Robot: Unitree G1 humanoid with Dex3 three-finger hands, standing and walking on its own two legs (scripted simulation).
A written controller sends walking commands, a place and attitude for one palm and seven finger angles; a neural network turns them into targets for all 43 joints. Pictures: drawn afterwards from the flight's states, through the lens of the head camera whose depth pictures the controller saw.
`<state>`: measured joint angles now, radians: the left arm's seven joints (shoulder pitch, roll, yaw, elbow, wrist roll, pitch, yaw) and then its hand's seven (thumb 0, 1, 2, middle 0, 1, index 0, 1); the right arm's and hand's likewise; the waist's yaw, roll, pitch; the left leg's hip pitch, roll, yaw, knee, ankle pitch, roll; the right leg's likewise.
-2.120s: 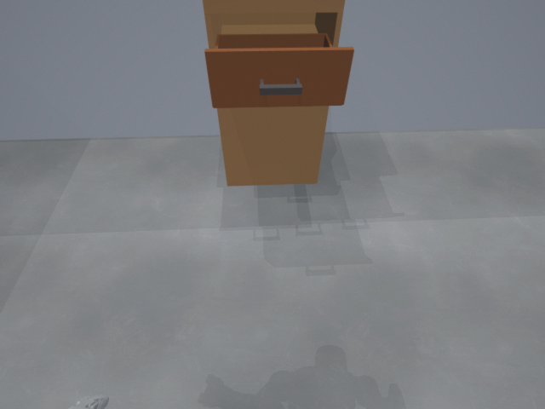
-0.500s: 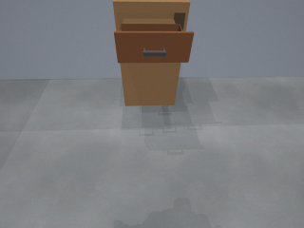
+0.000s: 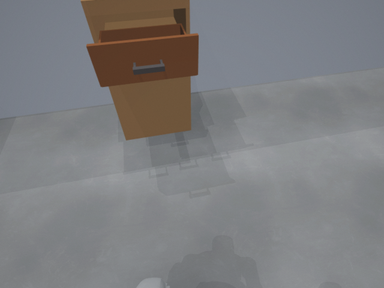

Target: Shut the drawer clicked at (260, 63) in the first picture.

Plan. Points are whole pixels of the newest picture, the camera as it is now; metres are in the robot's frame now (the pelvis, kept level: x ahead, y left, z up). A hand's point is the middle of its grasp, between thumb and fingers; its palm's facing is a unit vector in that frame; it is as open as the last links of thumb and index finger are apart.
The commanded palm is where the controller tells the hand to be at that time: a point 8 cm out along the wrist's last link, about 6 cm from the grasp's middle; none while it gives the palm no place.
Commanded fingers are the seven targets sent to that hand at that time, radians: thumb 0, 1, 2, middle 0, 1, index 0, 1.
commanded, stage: walk to a spot facing it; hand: left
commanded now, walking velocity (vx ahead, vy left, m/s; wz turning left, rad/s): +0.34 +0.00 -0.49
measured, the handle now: (148, 66) +0.90 +0.27 -0.02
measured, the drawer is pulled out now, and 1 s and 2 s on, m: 0.29 0.29 0.29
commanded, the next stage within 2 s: turn to face it in 1.00 s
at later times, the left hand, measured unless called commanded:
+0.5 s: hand (109, 238) +0.26 +0.26 -0.18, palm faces -0.19 -0.96 -0.20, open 7.4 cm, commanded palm none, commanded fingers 0.00 0.90 0.90 -0.20 -0.30 -0.20 -0.30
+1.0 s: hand (194, 157) +0.55 +0.05 -0.17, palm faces -0.59 -0.78 -0.21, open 7.3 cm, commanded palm none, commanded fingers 0.00 0.90 0.90 -0.20 -0.30 -0.20 -0.30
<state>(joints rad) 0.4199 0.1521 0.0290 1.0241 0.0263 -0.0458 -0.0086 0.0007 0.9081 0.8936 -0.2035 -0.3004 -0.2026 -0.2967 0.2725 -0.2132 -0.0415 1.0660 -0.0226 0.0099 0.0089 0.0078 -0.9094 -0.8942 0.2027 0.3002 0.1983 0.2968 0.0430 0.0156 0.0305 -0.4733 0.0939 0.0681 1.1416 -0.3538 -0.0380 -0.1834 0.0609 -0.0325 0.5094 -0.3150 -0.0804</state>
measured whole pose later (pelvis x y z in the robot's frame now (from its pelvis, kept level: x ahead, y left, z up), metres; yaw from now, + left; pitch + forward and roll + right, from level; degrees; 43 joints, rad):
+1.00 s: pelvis +0.33 -0.01 -0.02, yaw -34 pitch -2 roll +0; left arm 0.07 0.20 0.04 0.88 0.01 0.01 -0.01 0.00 0.91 0.89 -0.20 -0.30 -0.20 -0.30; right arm 0.31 -0.18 -0.03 0.99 -0.02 0.03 -0.02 0.01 -0.91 -0.89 0.20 0.30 0.20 0.30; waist -0.07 0.00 0.13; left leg -0.46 0.14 0.08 1.29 -0.45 -0.07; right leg -0.42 0.06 -0.09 0.62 -0.18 -0.10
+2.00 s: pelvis +0.34 -0.02 +0.01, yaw -13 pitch -2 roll +2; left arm 0.16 0.19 0.03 0.87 0.02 0.01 0.02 0.00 0.91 0.89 -0.20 -0.30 -0.20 -0.30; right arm 0.22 -0.28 -0.10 0.95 -0.02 0.08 0.02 0.00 -0.91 -0.89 0.20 0.30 0.20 0.30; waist -0.04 0.02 0.05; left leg -0.52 0.01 0.01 1.15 -0.39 -0.07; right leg -0.18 -0.07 -0.11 0.50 -0.29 -0.02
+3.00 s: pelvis +0.30 +0.00 +0.00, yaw +16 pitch -1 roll +1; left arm 0.26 0.19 0.03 0.94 0.04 0.01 0.02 0.00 0.90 0.89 -0.21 -0.30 -0.21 -0.30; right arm 0.21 -0.22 -0.06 0.99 -0.02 0.06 0.01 0.00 -0.91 -0.89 0.20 0.30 0.20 0.30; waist 0.03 -0.02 0.05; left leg -0.28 0.02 0.03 0.75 -0.44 -0.03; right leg -0.24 -0.09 -0.14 0.49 -0.23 -0.01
